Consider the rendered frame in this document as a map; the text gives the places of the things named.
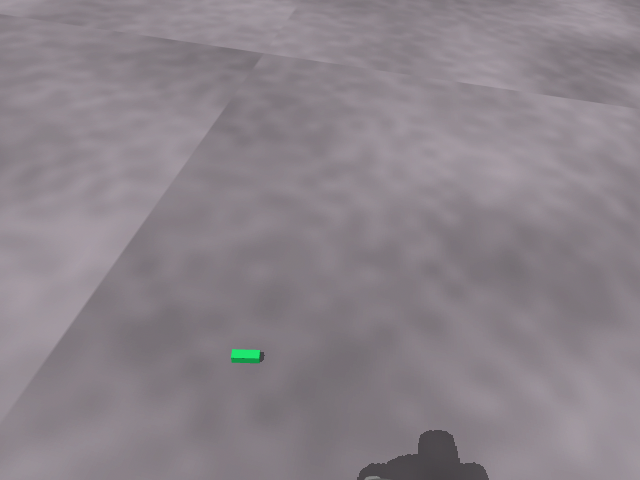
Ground small box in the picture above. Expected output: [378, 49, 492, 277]
[231, 349, 261, 363]

